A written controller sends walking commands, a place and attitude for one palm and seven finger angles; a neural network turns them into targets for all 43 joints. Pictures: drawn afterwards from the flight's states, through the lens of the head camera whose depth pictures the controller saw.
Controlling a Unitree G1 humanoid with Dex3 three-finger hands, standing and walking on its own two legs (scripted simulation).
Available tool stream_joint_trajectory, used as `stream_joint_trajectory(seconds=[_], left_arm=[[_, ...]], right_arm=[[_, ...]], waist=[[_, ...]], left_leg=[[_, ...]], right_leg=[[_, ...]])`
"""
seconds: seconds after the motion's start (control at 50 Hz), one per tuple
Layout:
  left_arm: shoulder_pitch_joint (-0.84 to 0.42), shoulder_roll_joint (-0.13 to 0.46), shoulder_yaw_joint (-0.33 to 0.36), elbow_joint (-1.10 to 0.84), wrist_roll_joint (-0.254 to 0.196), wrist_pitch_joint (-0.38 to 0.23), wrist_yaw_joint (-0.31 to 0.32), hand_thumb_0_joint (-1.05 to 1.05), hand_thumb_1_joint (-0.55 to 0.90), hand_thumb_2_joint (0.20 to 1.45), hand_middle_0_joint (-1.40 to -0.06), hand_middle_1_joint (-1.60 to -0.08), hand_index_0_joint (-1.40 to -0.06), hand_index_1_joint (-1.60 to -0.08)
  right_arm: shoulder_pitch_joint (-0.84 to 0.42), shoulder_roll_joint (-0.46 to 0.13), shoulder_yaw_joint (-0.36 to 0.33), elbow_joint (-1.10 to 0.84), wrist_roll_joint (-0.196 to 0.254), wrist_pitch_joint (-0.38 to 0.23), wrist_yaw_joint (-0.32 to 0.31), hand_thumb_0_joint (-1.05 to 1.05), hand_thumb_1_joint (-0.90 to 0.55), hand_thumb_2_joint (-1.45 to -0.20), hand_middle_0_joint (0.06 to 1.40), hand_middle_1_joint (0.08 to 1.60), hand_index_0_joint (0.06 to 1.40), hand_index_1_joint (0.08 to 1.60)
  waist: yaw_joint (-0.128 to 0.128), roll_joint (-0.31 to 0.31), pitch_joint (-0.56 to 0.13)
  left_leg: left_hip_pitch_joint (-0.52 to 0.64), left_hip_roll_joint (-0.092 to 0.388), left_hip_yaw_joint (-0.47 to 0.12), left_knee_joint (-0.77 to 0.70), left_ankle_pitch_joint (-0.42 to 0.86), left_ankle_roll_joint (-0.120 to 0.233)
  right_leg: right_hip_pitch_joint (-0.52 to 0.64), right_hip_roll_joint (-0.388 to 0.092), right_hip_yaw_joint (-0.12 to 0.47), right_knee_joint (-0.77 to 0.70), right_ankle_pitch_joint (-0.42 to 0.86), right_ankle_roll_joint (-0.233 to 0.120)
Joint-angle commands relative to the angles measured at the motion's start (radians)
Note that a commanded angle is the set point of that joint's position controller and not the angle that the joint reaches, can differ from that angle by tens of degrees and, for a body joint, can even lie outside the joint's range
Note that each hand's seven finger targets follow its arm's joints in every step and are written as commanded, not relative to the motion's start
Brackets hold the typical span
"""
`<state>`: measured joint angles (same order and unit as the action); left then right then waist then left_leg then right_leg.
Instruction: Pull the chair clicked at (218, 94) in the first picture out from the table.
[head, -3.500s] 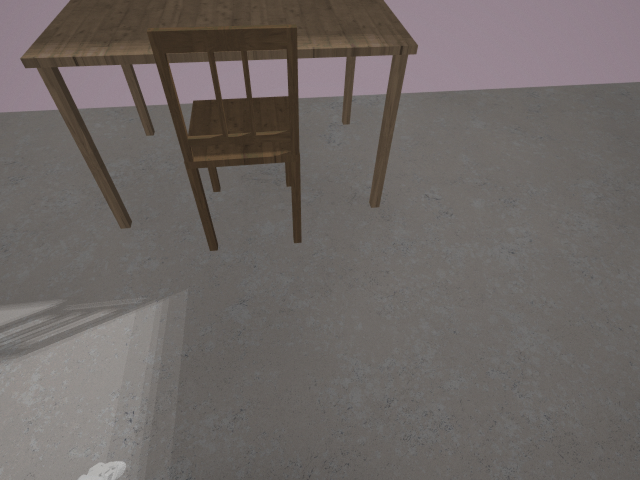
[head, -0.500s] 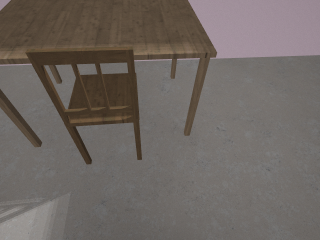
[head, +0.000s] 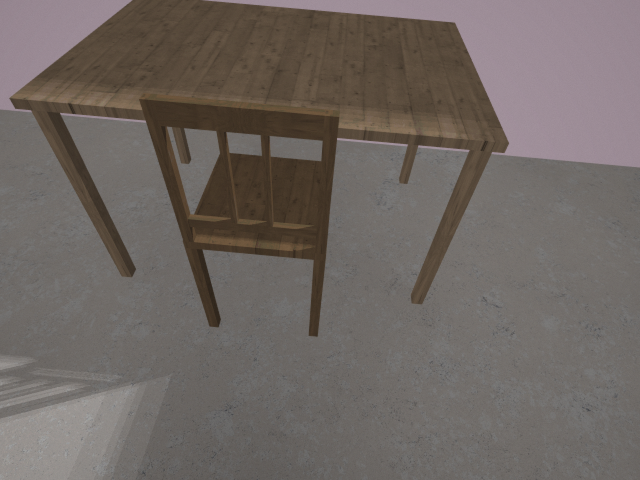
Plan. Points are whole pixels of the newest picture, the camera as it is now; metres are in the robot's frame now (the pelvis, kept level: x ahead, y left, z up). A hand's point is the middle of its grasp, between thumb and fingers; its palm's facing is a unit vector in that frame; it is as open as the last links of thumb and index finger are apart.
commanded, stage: take the last steps up to it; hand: left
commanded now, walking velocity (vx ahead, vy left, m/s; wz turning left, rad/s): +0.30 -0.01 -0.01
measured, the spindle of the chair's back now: (228, 179) +0.72 +0.27 -0.09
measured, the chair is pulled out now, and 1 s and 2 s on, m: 0.00 0.00 0.00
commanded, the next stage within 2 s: come to a stop and stand still in 0.62 s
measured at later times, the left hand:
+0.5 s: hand (236, 427) +0.22 +0.14 -0.16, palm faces +0.03 -0.98 -0.21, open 7.3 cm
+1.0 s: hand (224, 429) +0.22 +0.16 -0.18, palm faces +0.05 -0.99 -0.16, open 7.4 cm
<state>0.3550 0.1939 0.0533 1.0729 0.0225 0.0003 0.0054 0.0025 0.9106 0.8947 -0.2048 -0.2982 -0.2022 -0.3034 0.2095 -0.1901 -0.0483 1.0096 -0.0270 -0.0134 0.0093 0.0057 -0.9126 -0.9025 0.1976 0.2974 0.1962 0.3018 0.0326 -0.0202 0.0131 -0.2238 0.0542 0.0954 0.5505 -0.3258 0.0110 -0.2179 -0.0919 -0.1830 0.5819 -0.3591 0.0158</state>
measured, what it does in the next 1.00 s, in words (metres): walks ahead: right foot, then left foot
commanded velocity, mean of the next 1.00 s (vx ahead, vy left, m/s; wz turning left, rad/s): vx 0.09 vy -0.03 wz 0.01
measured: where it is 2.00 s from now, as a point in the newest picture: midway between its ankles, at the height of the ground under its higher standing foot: outside the picture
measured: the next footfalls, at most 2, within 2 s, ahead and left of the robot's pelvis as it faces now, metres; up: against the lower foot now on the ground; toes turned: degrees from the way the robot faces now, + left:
right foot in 0.40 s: +0.23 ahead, -0.13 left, +0.00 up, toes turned -8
left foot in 0.80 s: +0.33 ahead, +0.09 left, +0.00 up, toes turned +7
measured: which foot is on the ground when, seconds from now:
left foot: down 0.00-0.40, up 0.42-0.78, down 0.80-1.00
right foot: up 0.00-0.38, down 0.40-0.82, up 0.84-1.00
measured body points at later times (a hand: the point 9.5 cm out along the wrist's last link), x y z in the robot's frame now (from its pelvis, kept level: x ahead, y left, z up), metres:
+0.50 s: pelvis +0.14 -0.04 +0.00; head +0.16 -0.05 +0.44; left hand +0.22 +0.19 -0.14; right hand +0.07 -0.25 -0.17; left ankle +0.03 +0.09 -0.65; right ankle +0.19 -0.12 -0.73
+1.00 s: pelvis +0.24 +0.00 +0.01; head +0.26 +0.02 +0.46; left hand +0.22 +0.22 -0.16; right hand +0.34 -0.22 -0.13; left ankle +0.29 +0.09 -0.73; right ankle +0.20 -0.13 -0.69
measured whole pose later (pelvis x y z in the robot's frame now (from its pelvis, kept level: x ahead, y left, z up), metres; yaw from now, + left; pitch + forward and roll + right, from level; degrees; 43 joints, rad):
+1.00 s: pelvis +0.24 +0.00 +0.01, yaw -2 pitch -2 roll -1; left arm 0.28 0.16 0.03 1.11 0.01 0.04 0.04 0.00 0.91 0.89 -0.20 -0.30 -0.20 -0.30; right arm 0.10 -0.12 -0.02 1.04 -0.01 -0.01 -0.05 -0.01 -0.93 -0.90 0.20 0.30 0.20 0.30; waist 0.03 -0.04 0.08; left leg -0.26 0.04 0.16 0.46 -0.18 0.05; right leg -0.28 -0.04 -0.05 0.81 -0.50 0.03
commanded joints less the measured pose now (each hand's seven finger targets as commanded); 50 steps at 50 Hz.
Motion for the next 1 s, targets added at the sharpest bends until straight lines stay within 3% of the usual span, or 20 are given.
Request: stream_joint_trajectory(seconds=[0.0, 0.04, 0.1, 0.28, 0.32, 0.34, 0.36, 0.38, 0.4, 0.44, 0.46, 0.5, 0.54, 0.68, 0.74, 0.76, 0.78, 0.82, 0.9, 0.98], left_arm=[[-0.191, 0.061, 0.007, -0.138, 0.011, -0.022, -0.011, 0.0, 0.9, 0.9, -0.2, -0.3, -0.2, -0.3], [-0.156, 0.062, 0.011, -0.105, 0.005, -0.027, -0.026, 0.0, 0.9, 0.9, -0.2, -0.3, -0.2, -0.3], [-0.066, 0.04, 0.004, -0.06, 0.001, -0.019, -0.03, 0.0, 0.9, 0.9, -0.2, -0.3, -0.2, -0.3], [-0.198, 0.024, 0.006, -0.106, -0.003, -0.026, -0.03, 0.0, 0.9, 0.9, -0.2, -0.3, -0.2, -0.3], [-0.113, 0.03, 0.017, -0.08, -0.001, -0.032, -0.029, 0.0, 0.9, 0.9, -0.2, -0.3, -0.2, -0.3], [0.0, 0.061, 0.026, -0.046, 0.003, -0.041, -0.025, 0.0, 0.9, 0.9, -0.2, -0.3, -0.2, -0.3], [0.129, 0.132, 0.043, -0.01, 0.01, -0.057, -0.016, 0.0, 0.9, 0.9, -0.2, -0.3, -0.2, -0.3], [0.226, 0.242, 0.064, 0.003, 0.002, -0.063, -0.003, 0.0, 0.9, 0.9, -0.2, -0.3, -0.2, -0.3], [0.204, 0.238, 0.06, 0.003, -0.014, -0.059, 0.002, 0.0, 0.9, 0.9, -0.2, -0.3, -0.2, -0.3], [0.014, 0.145, 0.037, -0.043, -0.01, -0.056, 0.01, 0.0, 0.9, 0.9, -0.2, -0.3, -0.2, -0.3], [-0.037, 0.097, 0.022, -0.054, -0.008, -0.061, 0.013, 0.0, 0.9, 0.9, -0.2, -0.3, -0.2, -0.3], [-0.069, 0.057, 0.008, -0.057, -0.003, -0.07, 0.016, 0.0, 0.9, 0.9, -0.2, -0.3, -0.2, -0.3], [-0.065, 0.048, 0.006, -0.054, 0.0, -0.073, 0.017, 0.0, 0.9, 0.9, -0.2, -0.3, -0.2, -0.3], [-0.021, 0.107, 0.015, -0.022, 0.001, -0.063, 0.011, 0.0, 0.9, 0.9, -0.2, -0.3, -0.2, -0.3], [-0.043, 0.071, 0.003, -0.007, -0.01, -0.045, 0.019, 0.0, 0.9, 0.9, -0.2, -0.3, -0.2, -0.3], [-0.012, 0.03, -0.012, -0.001, -0.013, -0.04, 0.022, 0.0, 0.9, 0.9, -0.2, -0.3, -0.2, -0.3], [0.023, -0.002, -0.023, 0.0, -0.017, -0.03, 0.027, 0.0, 0.9, 0.9, -0.2, -0.3, -0.2, -0.3], [0.059, 0.004, -0.031, 0.038, -0.02, -0.009, 0.041, 0.0, 0.9, 0.9, -0.2, -0.3, -0.2, -0.3], [0.032, 0.052, -0.016, 0.024, -0.011, 0.021, 0.04, 0.0, 0.9, 0.9, -0.2, -0.3, -0.2, -0.3], [0.003, 0.043, 0.006, -0.02, -0.006, 0.045, 0.035, 0.0, 0.9, 0.9, -0.2, -0.3, -0.2, -0.3]], right_arm=[[0.272, -0.196, -0.032, 0.033, -0.004, -0.013, -0.029, 0.0, -0.9, -0.9, 0.2, 0.3, 0.2, 0.3], [0.178, -0.13, -0.009, 0.013, 0.003, -0.028, -0.035, 0.0, -0.9, -0.9, 0.2, 0.3, 0.2, 0.3], [0.15, -0.109, 0.001, 0.017, 0.012, -0.049, -0.038, 0.0, -0.9, -0.9, 0.2, 0.3, 0.2, 0.3], [0.231, -0.106, -0.016, 0.093, 0.0, -0.047, -0.035, 0.0, -0.9, -0.9, 0.2, 0.3, 0.2, 0.3], [0.204, -0.104, -0.015, 0.097, 0.001, -0.043, -0.037, 0.0, -0.9, -0.9, 0.2, 0.3, 0.2, 0.3], [0.199, -0.094, -0.011, 0.101, 0.006, -0.044, -0.035, 0.0, -0.9, -0.9, 0.2, 0.3, 0.2, 0.3], [0.218, -0.057, -0.007, 0.093, 0.016, -0.049, -0.028, 0.0, -0.9, -0.9, 0.2, 0.3, 0.2, 0.3], [0.247, -0.008, 0.005, 0.056, 0.023, -0.051, -0.02, 0.0, -0.9, -0.9, 0.2, 0.3, 0.2, 0.3], [0.197, -0.043, -0.003, 0.05, 0.022, -0.043, -0.022, 0.0, -0.9, -0.9, 0.2, 0.3, 0.2, 0.3], [0.126, -0.032, -0.009, 0.039, 0.011, -0.037, -0.016, 0.0, -0.9, -0.9, 0.2, 0.3, 0.2, 0.3], [0.129, -0.017, -0.008, 0.049, 0.005, -0.029, -0.013, 0.0, -0.9, -0.9, 0.2, 0.3, 0.2, 0.3], [0.185, 0.016, -0.001, 0.07, 0.001, -0.013, -0.012, 0.0, -0.9, -0.9, 0.2, 0.3, 0.2, 0.3], [0.193, 0.023, 0.001, 0.067, 0.001, -0.002, -0.012, 0.0, -0.9, -0.9, 0.2, 0.3, 0.2, 0.3], [0.053, 0.013, 0.005, 0.01, 0.006, -0.019, 0.001, 0.0, -0.9, -0.9, 0.2, 0.3, 0.2, 0.3], [0.098, -0.002, 0.021, 0.042, 0.007, -0.031, -0.014, 0.0, -0.9, -0.9, 0.2, 0.3, 0.2, 0.3], [0.133, -0.045, 0.019, 0.055, 0.006, -0.04, -0.023, 0.0, -0.9, -0.9, 0.2, 0.3, 0.2, 0.3], [0.132, -0.097, 0.014, 0.052, 0.007, -0.038, -0.032, 0.0, -0.9, -0.9, 0.2, 0.3, 0.2, 0.3], [0.075, -0.106, 0.023, 0.057, 0.015, -0.025, -0.051, 0.0, -0.9, -0.9, 0.2, 0.3, 0.2, 0.3], [0.034, -0.127, -0.003, 0.049, 0.02, -0.002, -0.073, 0.0, -0.9, -0.9, 0.2, 0.3, 0.2, 0.3], [-0.011, -0.143, -0.029, 0.011, 0.015, 0.023, -0.071, 0.0, -0.9, -0.9, 0.2, 0.3, 0.2, 0.3]], waist=[[-0.14, 0.268, 0.13], [-0.084, 0.172, 0.157], [-0.033, 0.136, 0.095], [-0.064, 0.124, 0.132], [-0.014, 0.117, 0.111], [0.038, 0.057, 0.057], [0.086, -0.086, -0.043], [0.09, -0.291, -0.135], [0.091, -0.199, -0.131], [0.026, -0.105, 0.026], [-0.005, -0.045, 0.052], [-0.051, -0.067, 0.053], [-0.064, -0.08, 0.037], [-0.019, -0.079, 0.027], [-0.053, -0.058, 0.023], [-0.051, 0.048, -0.021], [-0.031, 0.165, -0.035], [-0.019, 0.258, -0.052], [-0.029, 0.176, -0.03], [-0.032, 0.085, -0.074]], left_leg=[[0.201, 0.354, -0.503, -0.42, -0.259, 0.202], [0.15, 0.284, -0.349, -0.411, -0.085, 0.178], [0.146, 0.216, -0.188, -0.394, 0.181, 0.162], [0.121, 0.218, -0.135, -0.322, 0.255, 0.161], [0.056, 0.193, -0.107, -0.224, 0.25, 0.132], [0.024, 0.14, -0.062, -0.071, 0.292, 0.103], [-0.121, 0.065, 0.011, 0.203, 0.207, 0.061], [-0.321, -0.052, 0.035, 0.534, -0.227, 0.029], [-0.33, -0.02, -0.08, 0.677, -0.25, 0.045], [-0.377, 0.053, -0.113, 0.726, -0.08, 0.043], [-0.33, 0.07, -0.111, 0.685, -0.019, 0.032], [-0.265, 0.072, -0.085, 0.588, 0.019, 0.01], [-0.234, 0.067, -0.058, 0.481, 0.019, -0.008], [-0.161, 0.03, -0.007, 0.141, 0.041, -0.016], [0.041, 0.017, -0.012, -0.101, 0.233, -0.025], [0.149, 0.085, -0.084, -0.133, 0.494, -0.008], [0.179, 0.216, -0.191, -0.134, 0.742, 0.051], [0.145, 0.272, -0.232, -0.2, 0.905, 0.113], [0.179, 0.299, -0.203, -0.197, 1.041, 0.169], [0.149, 0.307, -0.16, -0.193, 0.84, 0.193]], right_leg=[[-0.508, 0.005, 0.106, 0.429, -0.189, -0.019], [-0.486, -0.035, 0.149, 0.483, -0.039, -0.017], [-0.393, -0.034, 0.131, 0.448, 0.071, 0.004], [-0.231, 0.01, 0.064, 0.094, 0.097, -0.015], [-0.06, 0.043, 0.043, 0.001, 0.144, -0.03], [0.092, 0.057, 0.048, -0.064, 0.16, -0.045], [0.307, -0.096, 0.246, -0.124, 0.102, -0.106], [0.437, -0.354, 0.64, -0.292, 0.143, -0.21], [0.329, -0.366, 0.684, -0.364, 0.001, -0.241], [0.103, -0.308, 0.539, -0.407, -0.106, -0.223], [0.018, -0.262, 0.42, -0.407, 0.007, -0.198], [-0.041, -0.21, 0.265, -0.402, 0.226, -0.174], [-0.046, -0.189, 0.203, -0.395, 0.328, -0.181], [0.041, -0.185, 0.205, -0.347, 0.327, -0.19], [0.005, -0.102, 0.142, -0.209, 0.392, -0.118], [-0.027, -0.041, 0.116, -0.117, 0.334, -0.067], [-0.061, 0.003, 0.093, -0.088, 0.126, -0.018], [-0.006, 0.025, 0.095, -0.012, -0.088, 0.015], [-0.112, 0.017, 0.165, 0.205, -0.16, 0.011], [-0.17, 0.036, 0.188, 0.389, -0.148, 0.016]])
